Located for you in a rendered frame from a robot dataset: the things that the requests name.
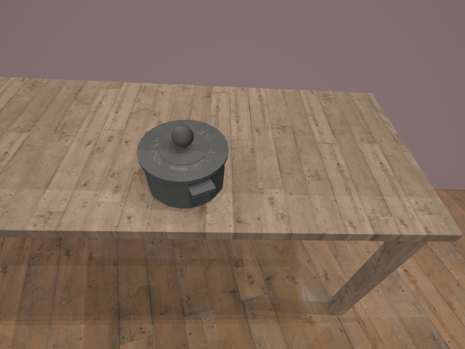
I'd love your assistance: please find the table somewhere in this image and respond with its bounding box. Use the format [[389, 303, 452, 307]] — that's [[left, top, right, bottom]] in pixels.
[[0, 77, 463, 316]]

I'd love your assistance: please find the pot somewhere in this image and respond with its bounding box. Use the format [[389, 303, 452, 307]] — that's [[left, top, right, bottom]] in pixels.
[[145, 166, 225, 209]]

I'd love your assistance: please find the knob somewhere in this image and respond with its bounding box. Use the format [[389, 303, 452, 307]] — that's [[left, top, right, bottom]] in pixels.
[[171, 125, 194, 147]]

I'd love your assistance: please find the lid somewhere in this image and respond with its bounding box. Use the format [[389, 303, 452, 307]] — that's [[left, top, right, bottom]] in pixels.
[[137, 120, 229, 184]]

